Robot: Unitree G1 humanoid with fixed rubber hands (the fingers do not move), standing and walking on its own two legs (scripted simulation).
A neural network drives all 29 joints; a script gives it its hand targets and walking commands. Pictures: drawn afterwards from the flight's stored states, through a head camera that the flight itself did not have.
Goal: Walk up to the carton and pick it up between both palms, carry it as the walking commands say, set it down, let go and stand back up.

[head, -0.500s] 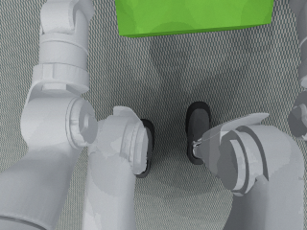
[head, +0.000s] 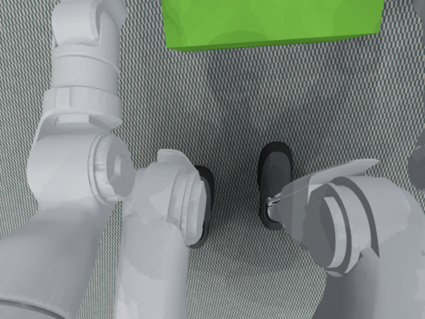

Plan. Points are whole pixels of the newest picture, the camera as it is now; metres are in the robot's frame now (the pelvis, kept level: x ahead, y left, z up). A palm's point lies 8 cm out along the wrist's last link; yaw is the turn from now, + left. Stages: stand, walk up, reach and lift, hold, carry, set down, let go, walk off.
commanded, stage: set down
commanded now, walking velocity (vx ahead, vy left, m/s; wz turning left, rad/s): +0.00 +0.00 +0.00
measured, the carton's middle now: out of the picture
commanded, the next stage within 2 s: none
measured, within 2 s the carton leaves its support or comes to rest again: neither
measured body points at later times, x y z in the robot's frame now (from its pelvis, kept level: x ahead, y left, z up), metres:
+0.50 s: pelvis +0.00 +0.00 +0.00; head +0.39 -0.01 +0.21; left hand +0.57 +0.15 -0.20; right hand +0.56 -0.23 -0.21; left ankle +0.07 +0.09 -0.32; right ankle +0.13 -0.09 -0.32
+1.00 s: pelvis +0.00 +0.00 -0.01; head +0.39 -0.01 +0.21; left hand +0.56 +0.18 -0.20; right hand +0.55 -0.23 -0.21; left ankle +0.07 +0.09 -0.32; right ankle +0.13 -0.09 -0.32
